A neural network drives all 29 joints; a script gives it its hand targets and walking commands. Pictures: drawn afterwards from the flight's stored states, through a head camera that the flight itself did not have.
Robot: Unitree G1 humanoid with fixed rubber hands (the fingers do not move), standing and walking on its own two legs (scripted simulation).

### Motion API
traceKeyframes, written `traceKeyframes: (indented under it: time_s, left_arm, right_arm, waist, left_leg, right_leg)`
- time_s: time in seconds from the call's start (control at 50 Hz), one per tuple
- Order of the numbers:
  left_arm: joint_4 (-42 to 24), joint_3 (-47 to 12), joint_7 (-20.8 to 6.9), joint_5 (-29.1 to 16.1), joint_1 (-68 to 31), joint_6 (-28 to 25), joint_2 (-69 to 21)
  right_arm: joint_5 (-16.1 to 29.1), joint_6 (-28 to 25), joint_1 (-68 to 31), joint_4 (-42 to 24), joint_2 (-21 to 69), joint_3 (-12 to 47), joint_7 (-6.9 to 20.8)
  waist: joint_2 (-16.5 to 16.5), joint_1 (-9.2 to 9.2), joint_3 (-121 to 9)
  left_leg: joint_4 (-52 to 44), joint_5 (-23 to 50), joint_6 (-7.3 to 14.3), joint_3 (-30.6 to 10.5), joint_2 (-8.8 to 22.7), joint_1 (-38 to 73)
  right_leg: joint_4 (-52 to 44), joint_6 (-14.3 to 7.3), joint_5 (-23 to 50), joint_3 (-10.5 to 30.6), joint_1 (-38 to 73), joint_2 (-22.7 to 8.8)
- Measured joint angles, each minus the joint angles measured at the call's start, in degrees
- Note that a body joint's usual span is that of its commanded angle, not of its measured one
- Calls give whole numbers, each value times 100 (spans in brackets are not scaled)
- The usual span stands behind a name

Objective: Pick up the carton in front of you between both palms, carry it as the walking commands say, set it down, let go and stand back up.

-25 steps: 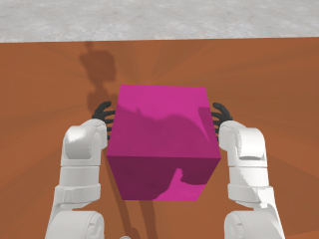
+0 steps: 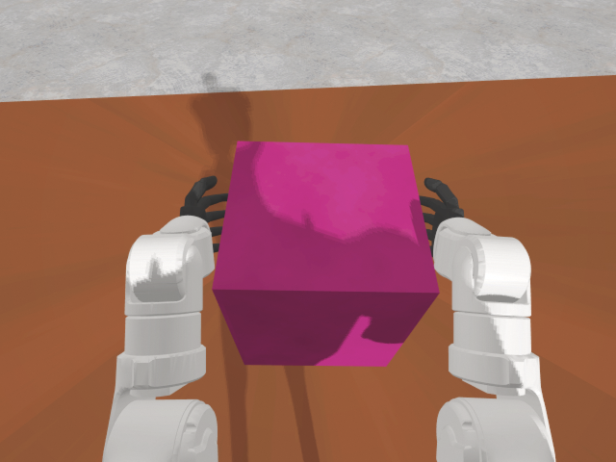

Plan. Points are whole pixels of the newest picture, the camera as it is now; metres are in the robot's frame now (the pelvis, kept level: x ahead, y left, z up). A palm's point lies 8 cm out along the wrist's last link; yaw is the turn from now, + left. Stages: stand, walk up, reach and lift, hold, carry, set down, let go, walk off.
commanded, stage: carry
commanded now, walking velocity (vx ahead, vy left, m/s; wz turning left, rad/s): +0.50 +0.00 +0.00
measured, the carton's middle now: (319, 264) +0.37 +0.00 +0.05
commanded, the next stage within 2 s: none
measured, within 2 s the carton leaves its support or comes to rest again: neither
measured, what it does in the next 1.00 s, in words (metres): goes down: left foot 0.05 m lower, then right foot 0.04 m lower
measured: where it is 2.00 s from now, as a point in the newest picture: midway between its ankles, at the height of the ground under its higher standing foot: (301, 228)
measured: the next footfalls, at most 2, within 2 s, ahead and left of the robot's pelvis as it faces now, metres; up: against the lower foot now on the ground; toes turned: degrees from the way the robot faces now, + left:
left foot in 0.36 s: +0.39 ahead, +0.07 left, -0.05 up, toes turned +2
right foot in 0.84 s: +0.71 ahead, -0.03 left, -0.09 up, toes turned -2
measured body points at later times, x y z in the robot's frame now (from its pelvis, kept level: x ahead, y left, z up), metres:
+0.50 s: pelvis +0.33 +0.03 -0.05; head +0.37 +0.04 +0.40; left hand +0.70 +0.17 +0.03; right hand +0.68 -0.13 +0.03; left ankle +0.36 +0.07 -0.77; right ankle +0.23 -0.09 -0.67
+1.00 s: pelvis +0.64 +0.00 -0.09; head +0.67 +0.00 +0.36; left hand +1.00 +0.17 +0.01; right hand +1.02 -0.14 +0.01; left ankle +0.56 +0.13 -0.72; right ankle +0.67 -0.03 -0.82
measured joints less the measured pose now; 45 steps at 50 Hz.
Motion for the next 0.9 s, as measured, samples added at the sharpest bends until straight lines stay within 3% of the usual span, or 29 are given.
traceKeyframes:
  time_s: [0.04, 0.16, 0.28, 0.34, 0.36, 0.4, 0.46, 0.62, 0.7, 0.78, 0.84, 0.9]
  left_arm:
    - [-22, 12, 0, -50, 129, 97, 13]
    - [-226, 41, 4, -200, 216, -8, 45]
    - [-207, 13, 5, -273, 154, -191, 18]
    - [24, -21, 2, -328, 139, -224, 110]
    - [145, -43, -5, -355, 110, -232, 177]
    - [491, -68, -20, -426, -10, -303, 337]
    - [778, -145, -18, -371, 135, -243, 320]
    - [254, -181, -17, -84, 450, -265, 46]
    - [-128, -112, -18, -34, 629, -352, -40]
    - [-439, -82, -17, -25, 655, -312, -35]
    - [-336, -116, -17, 22, 477, -234, -17]
    - [40, -133, -18, 61, 194, -223, 28]
  right_arm:
    - [-80, 122, 53, 4, 78, 13, -2]
    - [-248, 107, 117, -319, 256, -38, -1]
    - [-317, 26, 275, -649, 337, -133, 0]
    - [-382, 2, 254, -451, 360, -134, 6]
    - [-415, -15, 223, -330, 367, -122, 10]
    - [-497, -135, 125, 10, 379, -97, 25]
    - [-437, -118, 254, 386, 313, -37, 31]
    - [-123, -305, 578, 103, 219, 22, 14]
    - [-73, -450, 587, -35, 262, 50, 13]
    - [-23, -464, 488, -154, 227, 137, 12]
    - [52, -378, 343, -69, 79, 157, 13]
    - [129, -312, 62, 269, -111, 146, 12]
  waist:
    - [-55, 85, 59]
    - [-92, 289, 232]
    - [28, 447, 64]
    - [131, 440, -166]
    - [131, 411, -265]
    - [-123, 226, -271]
    - [-45, -20, -201]
    - [35, -308, 106]
    - [13, -418, 67]
    - [-83, -514, -99]
    - [-190, -442, -311]
    - [66, -147, -342]
  left_leg:
    - [-83, 358, -17, -71, 129, -536]
    - [-1692, 1390, -111, -163, 453, -1620]
    - [-4118, 3478, -36, 182, 233, -1384]
    - [-5031, 4386, 109, 488, 106, -683]
    - [-4929, 4243, 75, 484, 108, -489]
    - [-4123, 2787, 410, 521, -114, -615]
    - [-3669, 2409, 425, 511, -143, -579]
    - [-4124, 1913, 387, 416, -117, 296]
    - [-4310, 1556, 321, 318, -155, 820]
    - [-4112, 930, 258, 238, -270, 1329]
    - [-2961, 357, 154, 268, -407, 1399]
    - [-676, -133, -36, 18, -228, 547]
  right_leg:
    - [-33, -4, -167, 41, 195, 1]
    - [-267, 78, -669, 150, 821, -11]
    - [-129, 216, -1523, 257, 1561, 75]
    - [858, 290, -2190, 251, 1751, 186]
    - [1496, 338, -2281, 218, 1654, 190]
    - [3071, 496, -2675, 484, 1060, 89]
    - [4306, 545, -2495, 676, 62, 9]
    - [2470, 686, -1104, 763, -1419, -506]
    - [1265, 641, -16, 622, -1457, -438]
    - [-264, 500, 1106, 308, -940, -177]
    - [-1114, 322, 1892, 89, -163, -58]
    - [-190, 7, 486, 42, -227, 168]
